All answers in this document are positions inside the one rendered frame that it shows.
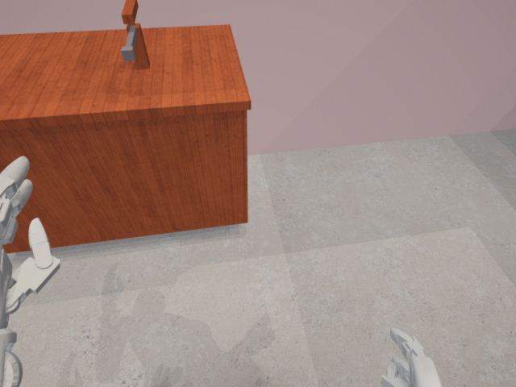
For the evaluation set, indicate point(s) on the right robot hand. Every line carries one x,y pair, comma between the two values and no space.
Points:
421,370

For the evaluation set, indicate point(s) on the left robot hand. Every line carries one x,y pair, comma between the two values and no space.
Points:
33,274

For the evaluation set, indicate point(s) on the counter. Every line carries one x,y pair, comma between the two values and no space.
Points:
122,149

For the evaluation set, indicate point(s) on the tap lever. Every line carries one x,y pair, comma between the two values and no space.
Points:
128,51

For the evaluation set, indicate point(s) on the left robot forearm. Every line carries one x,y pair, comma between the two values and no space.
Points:
11,369

